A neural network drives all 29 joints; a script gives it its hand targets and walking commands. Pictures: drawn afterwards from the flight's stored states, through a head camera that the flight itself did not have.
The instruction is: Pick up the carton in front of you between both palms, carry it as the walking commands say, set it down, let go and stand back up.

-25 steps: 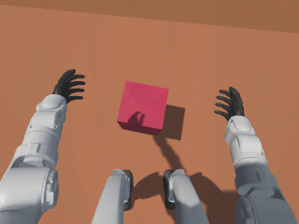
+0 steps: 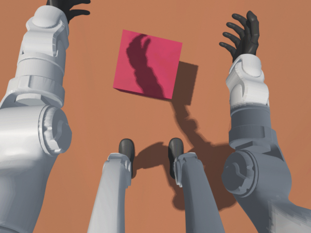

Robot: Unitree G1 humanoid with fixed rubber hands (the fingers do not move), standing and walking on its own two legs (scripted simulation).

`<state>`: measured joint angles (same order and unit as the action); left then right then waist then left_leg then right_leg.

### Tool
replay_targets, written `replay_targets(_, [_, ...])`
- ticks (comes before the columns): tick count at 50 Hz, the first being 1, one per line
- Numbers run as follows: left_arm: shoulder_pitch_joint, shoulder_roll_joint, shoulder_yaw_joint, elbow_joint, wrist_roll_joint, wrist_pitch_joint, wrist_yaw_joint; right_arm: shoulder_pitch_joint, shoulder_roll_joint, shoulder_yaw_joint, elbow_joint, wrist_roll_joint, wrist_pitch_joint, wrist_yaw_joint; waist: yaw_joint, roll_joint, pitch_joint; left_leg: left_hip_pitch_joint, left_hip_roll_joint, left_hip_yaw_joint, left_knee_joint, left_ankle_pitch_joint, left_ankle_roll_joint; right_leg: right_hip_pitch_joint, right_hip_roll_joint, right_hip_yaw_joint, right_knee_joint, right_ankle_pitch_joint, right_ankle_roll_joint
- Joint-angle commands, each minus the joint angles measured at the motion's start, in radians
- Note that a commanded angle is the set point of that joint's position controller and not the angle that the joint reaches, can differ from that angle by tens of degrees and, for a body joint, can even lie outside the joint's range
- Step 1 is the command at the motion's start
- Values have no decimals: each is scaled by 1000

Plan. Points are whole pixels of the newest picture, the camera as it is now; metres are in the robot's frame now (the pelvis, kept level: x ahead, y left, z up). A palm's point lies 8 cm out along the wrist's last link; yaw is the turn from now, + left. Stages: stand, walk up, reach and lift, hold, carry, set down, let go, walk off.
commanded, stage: reach and lift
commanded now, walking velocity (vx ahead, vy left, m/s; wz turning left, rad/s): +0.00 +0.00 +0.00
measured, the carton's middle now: (146, 70) +0.52 +0.01 -0.52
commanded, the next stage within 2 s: none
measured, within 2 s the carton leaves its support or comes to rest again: leaves its support in 1.62 s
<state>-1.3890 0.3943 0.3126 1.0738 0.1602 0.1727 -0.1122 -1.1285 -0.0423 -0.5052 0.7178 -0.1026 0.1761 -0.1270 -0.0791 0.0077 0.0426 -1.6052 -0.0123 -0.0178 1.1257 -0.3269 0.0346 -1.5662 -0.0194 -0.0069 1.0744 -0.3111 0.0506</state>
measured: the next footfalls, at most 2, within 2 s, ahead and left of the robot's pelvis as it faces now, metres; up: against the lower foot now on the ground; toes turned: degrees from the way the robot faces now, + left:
none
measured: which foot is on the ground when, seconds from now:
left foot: down 0.00-1.00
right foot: down 0.00-1.00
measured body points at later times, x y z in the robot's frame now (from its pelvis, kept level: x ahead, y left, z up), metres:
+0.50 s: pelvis -0.05 -0.02 -0.21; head +0.33 +0.01 +0.03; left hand +0.55 +0.20 -0.37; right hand +0.50 -0.19 -0.37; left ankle +0.06 +0.10 -0.61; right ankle +0.07 -0.16 -0.61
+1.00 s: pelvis -0.04 -0.02 -0.28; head +0.34 +0.02 -0.06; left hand +0.56 +0.19 -0.46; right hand +0.52 -0.17 -0.46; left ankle +0.06 +0.10 -0.61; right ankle +0.07 -0.15 -0.61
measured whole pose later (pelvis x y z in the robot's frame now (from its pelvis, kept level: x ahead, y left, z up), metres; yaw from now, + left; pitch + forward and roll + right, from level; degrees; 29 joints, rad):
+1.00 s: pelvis -0.04 -0.02 -0.28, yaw -2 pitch +35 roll -5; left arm -1.70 0.56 -0.09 1.27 -0.21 0.09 -0.01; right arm -1.51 -0.21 -0.23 1.06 0.20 0.09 -0.20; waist -0.04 -0.05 0.46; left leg -2.25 0.00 -0.05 2.24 -0.60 0.02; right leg -2.21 0.06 0.01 2.19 -0.60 0.09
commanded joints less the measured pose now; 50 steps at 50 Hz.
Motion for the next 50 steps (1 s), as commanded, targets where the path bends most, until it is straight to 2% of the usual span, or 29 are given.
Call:
replay_targets(1, [-165,28,32,-76,22,-45,15,-105,-59,-17,-61,-28,-63,15,-8,142,-1016,800,-28,-79,88,753,-39,74,114,-77,68,345,23])
replay_targets(5, [-119,29,45,-53,26,-64,41,-91,-61,-11,-28,-24,-90,13,17,100,-979,564,-36,-63,197,620,-44,-30,116,-76,198,296,42])
replay_targets(8, [-136,56,11,-59,-7,-79,62,-102,-78,16,-9,4,-101,0,22,88,-1006,435,-40,-49,300,550,-47,-55,117,-72,310,287,48])
replay_targets(12, [-211,127,-80,-86,-104,-93,82,-158,-128,86,-6,82,-105,-33,16,102,-1123,351,-39,-25,448,502,-49,-16,116,-65,458,318,47])
replay_targets(15, [-295,190,-169,-111,-196,-90,91,-233,-169,154,-19,160,-91,-62,9,121,-1219,297,-34,-1,545,415,-52,40,111,-69,560,307,43])
replay_targets(18, [-387,244,-237,-112,-266,-77,94,-316,-199,206,-20,229,-68,-84,7,148,-1245,262,-25,15,618,298,-56,43,103,-78,637,230,37])
replay_targets(21, [-476,288,-277,-82,-304,-53,95,-403,-225,235,-14,278,-39,-100,9,165,-1232,223,-11,29,666,163,-54,37,93,-87,690,125,29])
replay_targets(24, [-535,301,-310,-1,-322,-36,91,-475,-234,240,41,288,-20,-101,10,154,-1125,131,6,28,696,25,-50,4,81,-91,735,21,26])
replay_targets(27, [-562,297,-324,86,-326,-38,82,-528,-241,228,117,273,-23,-89,7,127,-999,45,19,12,730,-52,-44,-42,72,-92,782,-39,27])
replay_targets(32, [-591,299,-337,165,-323,-62,75,-584,-258,208,216,240,-54,-69,2,94,-855,-33,26,-15,802,-47,-41,-95,68,-88,867,-36,26])
replay_targets(37, [-661,309,-381,132,-353,-92,91,-639,-291,215,234,260,-93,-66,-4,112,-911,57,30,-31,880,76,-41,-104,64,-88,941,53,25])
replay_targets(39, [-691,322,-372,91,-366,-100,101,-664,-304,242,225,275,-105,-69,16,93,-935,31,24,-22,896,93,-46,-66,62,-85,964,84,22])
replay_targets(40, [-696,328,-376,78,-372,-104,104,-674,-304,249,209,282,-109,-71,15,84,-939,52,24,-29,903,111,-43,-87,65,-92,973,93,26])
replay_targets(44, [-666,306,-381,82,-371,-104,113,-649,-273,295,236,327,-109,-66,44,101,-940,131,21,-21,936,206,-42,-111,78,-99,994,138,30])
replay_targets(46, [-636,285,-388,88,-373,-100,112,-625,-272,291,236,325,-108,-69,37,105,-953,153,18,-19,941,225,-46,-107,86,-105,996,144,31])
replay_targets(50, [-570,234,-395,131,-369,-90,103,-557,-269,247,270,280,-107,-74,3,113,-880,116,12,-26,936,201,-52,-162,93,-110,985,121,28])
